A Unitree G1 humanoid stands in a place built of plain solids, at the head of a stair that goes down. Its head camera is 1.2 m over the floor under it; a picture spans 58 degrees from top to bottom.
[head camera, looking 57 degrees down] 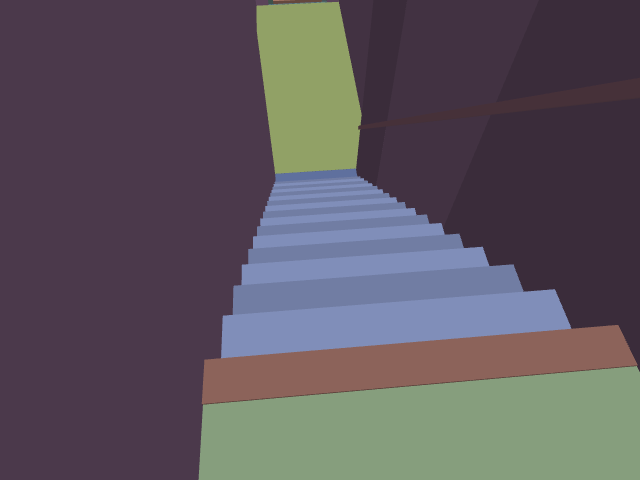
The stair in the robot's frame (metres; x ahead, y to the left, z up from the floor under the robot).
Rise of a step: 0.21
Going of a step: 0.22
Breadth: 1.20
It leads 5 degrees to the left of straight ahead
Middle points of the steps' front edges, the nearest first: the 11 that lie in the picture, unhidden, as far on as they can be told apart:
0.43 -0.28 0.00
0.66 -0.26 -0.21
0.88 -0.24 -0.42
1.10 -0.22 -0.64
1.33 -0.20 -0.85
1.55 -0.18 -1.06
1.77 -0.16 -1.28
2.00 -0.14 -1.49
2.22 -0.12 -1.70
2.44 -0.10 -1.92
2.67 -0.08 -2.13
